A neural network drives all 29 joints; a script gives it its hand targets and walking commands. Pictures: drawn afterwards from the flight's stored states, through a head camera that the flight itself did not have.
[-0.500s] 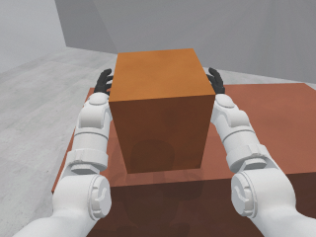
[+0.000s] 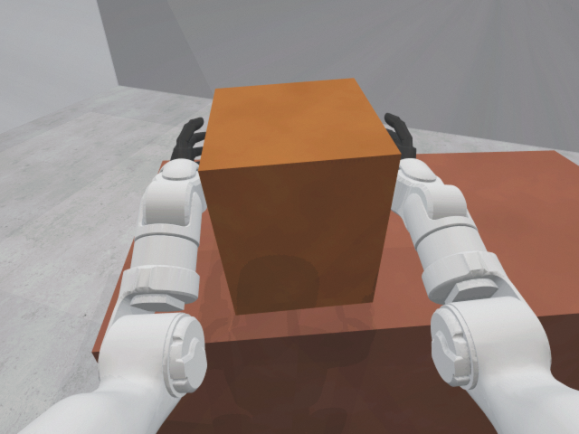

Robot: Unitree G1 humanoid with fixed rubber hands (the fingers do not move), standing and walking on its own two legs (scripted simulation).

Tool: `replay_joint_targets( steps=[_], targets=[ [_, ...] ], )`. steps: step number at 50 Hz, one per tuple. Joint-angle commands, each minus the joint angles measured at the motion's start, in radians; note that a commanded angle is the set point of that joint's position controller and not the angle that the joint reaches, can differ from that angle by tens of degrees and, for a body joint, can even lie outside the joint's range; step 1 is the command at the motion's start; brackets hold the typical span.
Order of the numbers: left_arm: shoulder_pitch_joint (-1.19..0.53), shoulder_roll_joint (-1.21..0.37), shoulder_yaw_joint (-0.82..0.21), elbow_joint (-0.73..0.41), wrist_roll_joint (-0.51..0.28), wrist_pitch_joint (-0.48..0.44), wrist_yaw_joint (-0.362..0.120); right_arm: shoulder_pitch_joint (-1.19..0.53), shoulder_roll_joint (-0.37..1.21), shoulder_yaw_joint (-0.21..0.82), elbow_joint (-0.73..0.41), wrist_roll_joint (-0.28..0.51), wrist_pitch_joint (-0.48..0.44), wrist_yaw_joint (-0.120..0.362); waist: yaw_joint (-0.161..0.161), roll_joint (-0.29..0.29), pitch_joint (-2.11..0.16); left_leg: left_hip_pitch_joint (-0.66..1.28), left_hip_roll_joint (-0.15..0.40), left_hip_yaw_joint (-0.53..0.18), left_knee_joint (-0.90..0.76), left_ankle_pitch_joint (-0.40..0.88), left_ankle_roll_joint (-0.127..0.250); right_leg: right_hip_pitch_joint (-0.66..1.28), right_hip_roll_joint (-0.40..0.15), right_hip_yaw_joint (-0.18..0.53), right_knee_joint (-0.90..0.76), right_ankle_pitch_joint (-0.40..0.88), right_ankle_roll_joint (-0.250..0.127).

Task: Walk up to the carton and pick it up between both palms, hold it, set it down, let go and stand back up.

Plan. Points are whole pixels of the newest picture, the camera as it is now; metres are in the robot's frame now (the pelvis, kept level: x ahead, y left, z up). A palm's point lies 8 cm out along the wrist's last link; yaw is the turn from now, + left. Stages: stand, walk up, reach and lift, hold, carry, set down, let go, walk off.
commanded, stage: reach and lift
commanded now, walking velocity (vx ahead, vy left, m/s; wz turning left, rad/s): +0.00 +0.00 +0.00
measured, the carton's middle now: (294, 196) +0.39 +0.00 +0.20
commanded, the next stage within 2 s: hold in 0.26 s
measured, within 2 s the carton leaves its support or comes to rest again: neither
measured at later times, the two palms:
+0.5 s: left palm (182, 162) +0.38 +0.15 +0.26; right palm (403, 153) +0.38 -0.14 +0.27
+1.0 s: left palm (177, 153) +0.37 +0.15 +0.27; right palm (407, 144) +0.37 -0.14 +0.29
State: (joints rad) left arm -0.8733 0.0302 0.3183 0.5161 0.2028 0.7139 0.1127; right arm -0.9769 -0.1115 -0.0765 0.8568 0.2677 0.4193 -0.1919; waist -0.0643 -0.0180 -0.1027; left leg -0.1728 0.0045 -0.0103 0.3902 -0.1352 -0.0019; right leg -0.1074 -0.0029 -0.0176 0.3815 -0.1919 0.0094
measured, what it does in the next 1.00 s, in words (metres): stands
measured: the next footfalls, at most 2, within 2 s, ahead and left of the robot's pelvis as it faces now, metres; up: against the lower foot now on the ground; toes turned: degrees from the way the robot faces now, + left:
none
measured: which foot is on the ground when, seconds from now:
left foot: down 0.00-1.00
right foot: down 0.00-1.00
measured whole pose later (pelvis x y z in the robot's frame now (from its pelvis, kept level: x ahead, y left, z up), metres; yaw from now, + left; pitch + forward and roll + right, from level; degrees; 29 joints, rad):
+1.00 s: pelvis +0.00 +0.00 +0.00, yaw +0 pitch -5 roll -1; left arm -0.88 0.03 0.32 0.31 0.19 0.88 0.10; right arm -1.01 -0.16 -0.01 0.68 0.39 0.59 -0.26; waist -0.08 -0.02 -0.11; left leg -0.17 0.00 -0.01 0.39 -0.14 0.00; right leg -0.11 0.00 -0.02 0.38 -0.19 0.01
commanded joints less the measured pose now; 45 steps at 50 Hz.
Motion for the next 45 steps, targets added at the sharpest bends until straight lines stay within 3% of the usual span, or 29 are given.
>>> replay_joint_targets(
  steps=[1,4,5,7,8,9,10,11,12,13,14,15,16,17,21,22,23,24,27,28,31,35,37,38,40,42,44,45],
  targets=[
    [-0.920,-0.614,-0.451,-0.274,-0.193,-0.075,-0.165,-0.896,0.678,0.310,-0.378,0.152,-0.005,0.083,-0.010,0.076,-0.471,0.251,-0.036,0.007,-0.035,0.138,-0.036,0.014,0.080,-0.004,-0.119,0.135,0.044],
    [-0.900,-0.608,-0.424,-0.255,-0.182,-0.068,-0.155,-0.928,0.701,0.339,-0.406,0.167,0.008,0.078,0.016,0.039,-0.460,0.250,-0.043,0.008,-0.032,0.144,-0.023,0.003,0.079,-0.002,-0.123,0.139,0.053],
    [-0.900,-0.617,-0.444,-0.281,-0.192,-0.065,-0.157,-0.896,0.703,0.344,-0.405,0.178,0.013,0.075,0.005,0.058,-0.480,0.258,-0.045,0.006,-0.021,0.176,-0.027,0.017,0.078,0.000,-0.120,0.170,0.053],
    [-0.918,-0.593,-0.405,-0.223,-0.174,-0.058,-0.161,-0.925,0.688,0.322,-0.377,0.168,0.022,0.074,0.006,0.044,-0.409,0.222,-0.045,0.001,-0.037,0.094,-0.018,-0.018,0.075,0.001,-0.136,0.087,0.051],
    [-0.902,-0.599,-0.407,-0.229,-0.163,-0.051,-0.161,-0.855,0.671,0.305,-0.311,0.162,0.035,0.077,-0.002,0.069,-0.398,0.238,-0.035,0.003,-0.044,0.115,-0.032,-0.013,0.081,-0.002,-0.131,0.102,0.044],
    [-0.934,-0.592,-0.403,-0.243,-0.167,-0.054,-0.163,-0.909,0.687,0.312,-0.354,0.162,0.031,0.079,0.010,0.044,-0.427,0.230,-0.041,0.008,-0.043,0.087,-0.024,-0.012,0.077,-0.003,-0.136,0.061,0.047],
    [-0.943,-0.592,-0.411,-0.274,-0.178,-0.059,-0.159,-0.864,0.680,0.299,-0.333,0.170,0.036,0.079,-0.002,0.075,-0.449,0.233,-0.039,0.004,-0.045,0.074,-0.033,-0.016,0.076,-0.001,-0.130,0.063,0.041],
    [-0.927,-0.605,-0.423,-0.264,-0.184,-0.052,-0.159,-0.871,0.674,0.303,-0.343,0.171,0.040,0.079,-0.007,0.054,-0.452,0.234,-0.036,0.002,-0.040,0.096,-0.035,-0.008,0.084,-0.002,-0.128,0.083,0.040],
    [-0.892,-0.610,-0.427,-0.249,-0.182,-0.041,-0.162,-0.851,0.657,0.299,-0.332,0.177,0.048,0.076,-0.018,0.081,-0.422,0.235,-0.032,0.000,-0.039,0.105,-0.041,-0.008,0.084,0.002,-0.127,0.106,0.039],
    [-0.904,-0.600,-0.416,-0.271,-0.173,-0.043,-0.160,-0.857,0.674,0.314,-0.340,0.187,0.049,0.076,-0.003,0.063,-0.439,0.241,-0.036,0.002,-0.034,0.125,-0.035,0.004,0.085,-0.001,-0.128,0.110,0.042],
    [-0.892,-0.616,-0.439,-0.289,-0.184,-0.033,-0.159,-0.836,0.654,0.310,-0.345,0.189,0.057,0.071,-0.023,0.086,-0.468,0.261,-0.029,-0.004,-0.029,0.157,-0.048,0.012,0.090,-0.002,-0.117,0.157,0.037],
    [-0.905,-0.608,-0.440,-0.289,-0.182,-0.027,-0.163,-0.836,0.652,0.306,-0.329,0.198,0.062,0.069,-0.022,0.105,-0.437,0.240,-0.033,0.001,-0.030,0.142,-0.053,0.009,0.086,0.003,-0.125,0.137,0.036],
    [-0.927,-0.593,-0.424,-0.306,-0.183,-0.026,-0.160,-0.840,0.660,0.312,-0.328,0.204,0.070,0.074,-0.008,0.083,-0.434,0.231,-0.033,-0.003,-0.038,0.129,-0.044,0.014,0.083,0.009,-0.129,0.122,0.040],
    [-0.890,-0.592,-0.433,-0.309,-0.192,-0.021,-0.159,-0.869,0.669,0.347,-0.398,0.219,0.068,0.068,0.000,0.072,-0.487,0.249,-0.038,-0.003,-0.019,0.182,-0.039,0.033,0.089,0.001,-0.117,0.175,0.044],
    [-0.933,-0.612,-0.462,-0.367,-0.219,-0.009,-0.155,-0.894,0.671,0.353,-0.450,0.243,0.091,0.060,-0.009,0.086,-0.512,0.251,-0.039,-0.008,-0.013,0.173,-0.043,0.026,0.095,0.009,-0.119,0.159,0.041],
    [-0.907,-0.625,-0.486,-0.391,-0.226,-0.003,-0.151,-0.870,0.674,0.370,-0.484,0.256,0.094,0.059,-0.020,0.089,-0.545,0.267,-0.038,-0.009,-0.003,0.215,-0.050,0.047,0.097,0.007,-0.117,0.207,0.042],
    [-0.875,-0.618,-0.461,-0.357,-0.214,0.007,-0.154,-0.884,0.661,0.367,-0.485,0.258,0.102,0.054,-0.013,0.067,-0.526,0.262,-0.038,-0.011,0.001,0.210,-0.040,0.046,0.099,0.009,-0.116,0.206,0.043],
    [-0.906,-0.618,-0.486,-0.403,-0.234,0.003,-0.155,-0.867,0.668,0.369,-0.488,0.261,0.105,0.050,-0.026,0.090,-0.532,0.258,-0.039,-0.010,-0.002,0.212,-0.049,0.045,0.096,0.014,-0.117,0.209,0.043],
    [-0.898,-0.574,-0.466,-0.399,-0.202,0.023,-0.162,-0.789,0.653,0.354,-0.434,0.251,0.132,0.042,-0.028,0.101,-0.472,0.240,-0.038,-0.005,-0.008,0.170,-0.049,0.028,0.090,0.013,-0.119,0.169,0.044],
    [-0.879,-0.573,-0.440,-0.349,-0.186,0.031,-0.165,-0.803,0.635,0.330,-0.395,0.244,0.142,0.044,-0.026,0.093,-0.426,0.228,-0.034,-0.008,-0.027,0.129,-0.047,0.007,0.091,0.013,-0.131,0.117,0.042],
    [-0.862,-0.548,-0.407,-0.316,-0.171,0.046,-0.180,-0.827,0.634,0.331,-0.425,0.240,0.150,0.041,-0.009,0.062,-0.438,0.198,-0.044,0.003,-0.039,0.076,-0.032,0.035,0.083,0.014,-0.133,0.084,0.045],
    [-0.868,-0.578,-0.460,-0.410,-0.194,0.054,-0.179,-0.820,0.641,0.355,-0.472,0.273,0.160,0.040,-0.020,0.101,-0.496,0.228,-0.035,-0.007,-0.020,0.176,-0.052,0.063,0.096,0.014,-0.110,0.194,0.035],
    [-0.927,-0.589,-0.501,-0.481,-0.225,0.049,-0.174,-0.824,0.644,0.354,-0.487,0.292,0.165,0.040,-0.032,0.127,-0.527,0.253,-0.033,-0.009,-0.009,0.195,-0.072,0.046,0.102,0.009,-0.105,0.194,0.037],
    [-0.964,-0.591,-0.500,-0.469,-0.233,0.044,-0.169,-0.863,0.656,0.356,-0.507,0.296,0.159,0.042,-0.021,0.136,-0.554,0.253,-0.037,-0.002,-0.007,0.176,-0.067,0.034,0.100,0.013,-0.111,0.171,0.037],
    [-0.935,-0.597,-0.505,-0.485,-0.233,0.048,-0.165,-0.872,0.669,0.376,-0.563,0.296,0.159,0.041,-0.018,0.115,-0.578,0.257,-0.038,-0.007,0.003,0.199,-0.063,0.048,0.102,0.006,-0.101,0.201,0.042],
    [-0.909,-0.593,-0.492,-0.426,-0.213,0.060,-0.167,-0.845,0.646,0.353,-0.510,0.285,0.171,0.036,-0.030,0.118,-0.504,0.238,-0.033,-0.012,-0.006,0.178,-0.065,0.026,0.100,0.012,-0.114,0.176,0.036],
    [-0.880,-0.545,-0.422,-0.358,-0.157,0.070,-0.180,-0.831,0.641,0.343,-0.450,0.265,0.181,0.038,-0.012,0.093,-0.434,0.216,-0.044,0.001,-0.025,0.122,-0.047,0.024,0.092,0.010,-0.130,0.110,0.041],
    [-0.875,-0.553,-0.435,-0.383,-0.157,0.074,-0.182,-0.774,0.619,0.328,-0.414,0.260,0.191,0.042,-0.024,0.113,-0.432,0.214,-0.029,-0.009,-0.036,0.109,-0.061,0.034,0.094,0.011,-0.118,0.119,0.030]
  ],
)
